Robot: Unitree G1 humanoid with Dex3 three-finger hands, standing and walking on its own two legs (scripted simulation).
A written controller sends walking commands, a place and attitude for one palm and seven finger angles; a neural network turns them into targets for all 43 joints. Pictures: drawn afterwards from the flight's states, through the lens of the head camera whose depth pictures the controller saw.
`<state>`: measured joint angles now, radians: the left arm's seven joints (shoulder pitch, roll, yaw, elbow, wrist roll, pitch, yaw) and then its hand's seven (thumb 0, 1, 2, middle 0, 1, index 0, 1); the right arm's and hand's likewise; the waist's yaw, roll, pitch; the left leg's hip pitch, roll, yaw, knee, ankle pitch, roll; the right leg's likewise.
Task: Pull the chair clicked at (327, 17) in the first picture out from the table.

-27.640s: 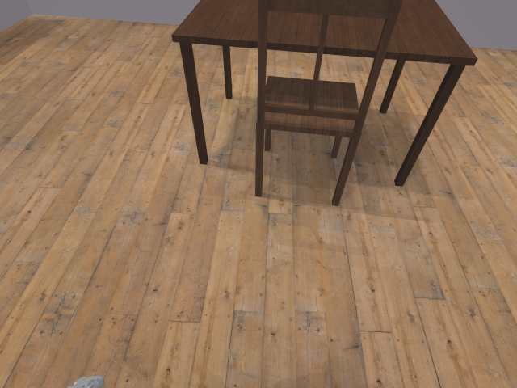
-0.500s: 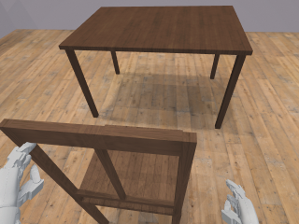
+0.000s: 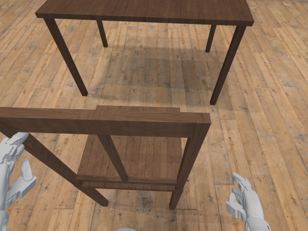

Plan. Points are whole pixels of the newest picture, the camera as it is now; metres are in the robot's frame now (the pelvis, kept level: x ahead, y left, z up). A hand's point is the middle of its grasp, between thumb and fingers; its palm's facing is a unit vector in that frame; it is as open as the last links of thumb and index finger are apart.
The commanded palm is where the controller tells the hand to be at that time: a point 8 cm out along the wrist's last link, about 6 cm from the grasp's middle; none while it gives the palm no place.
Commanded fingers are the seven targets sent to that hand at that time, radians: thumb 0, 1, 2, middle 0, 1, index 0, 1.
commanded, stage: step back with the hand held close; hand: left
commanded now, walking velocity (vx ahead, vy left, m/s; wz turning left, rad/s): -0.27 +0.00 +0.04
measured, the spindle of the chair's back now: (116, 160) +0.29 +0.15 -0.04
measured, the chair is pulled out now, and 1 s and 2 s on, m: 0.64 0.66 0.66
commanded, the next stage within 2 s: stop stepping back and stand still in 1.26 s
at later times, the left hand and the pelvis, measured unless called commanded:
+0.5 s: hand out of the picture +0.13 +0.28 +0.19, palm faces +0.51 -0.68 -0.53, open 7.1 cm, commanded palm +0.08 +0.30 +0.18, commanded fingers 0.00 0.90 0.90 -0.20 -0.30 -0.20 -0.30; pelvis -0.05 +0.00 -0.01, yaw +1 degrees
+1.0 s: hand out of the picture +0.12 +0.27 +0.18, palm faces +0.47 -0.72 -0.51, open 7.4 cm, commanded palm +0.05 +0.31 +0.18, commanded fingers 0.00 0.90 0.90 -0.20 -0.30 -0.20 -0.30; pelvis -0.08 +0.01 -0.02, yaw +1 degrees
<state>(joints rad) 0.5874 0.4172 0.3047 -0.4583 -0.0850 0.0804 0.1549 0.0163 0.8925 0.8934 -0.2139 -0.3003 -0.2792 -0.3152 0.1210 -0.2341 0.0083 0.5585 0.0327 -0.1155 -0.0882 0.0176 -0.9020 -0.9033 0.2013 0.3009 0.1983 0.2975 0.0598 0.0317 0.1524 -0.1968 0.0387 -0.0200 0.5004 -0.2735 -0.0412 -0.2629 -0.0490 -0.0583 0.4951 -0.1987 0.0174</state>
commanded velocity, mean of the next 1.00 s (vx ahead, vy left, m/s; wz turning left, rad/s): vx -0.34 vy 0.00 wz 0.02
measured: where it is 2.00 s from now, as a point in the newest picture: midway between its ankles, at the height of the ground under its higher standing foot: outside the picture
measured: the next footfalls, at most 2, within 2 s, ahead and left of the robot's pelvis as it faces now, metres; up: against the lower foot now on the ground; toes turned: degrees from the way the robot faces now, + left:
right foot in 1.40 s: -0.17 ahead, -0.16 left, +0.00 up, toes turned -1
left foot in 1.64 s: -0.17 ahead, +0.10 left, +0.00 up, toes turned +2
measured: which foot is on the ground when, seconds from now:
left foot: down 0.00-1.00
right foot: down 0.00-1.00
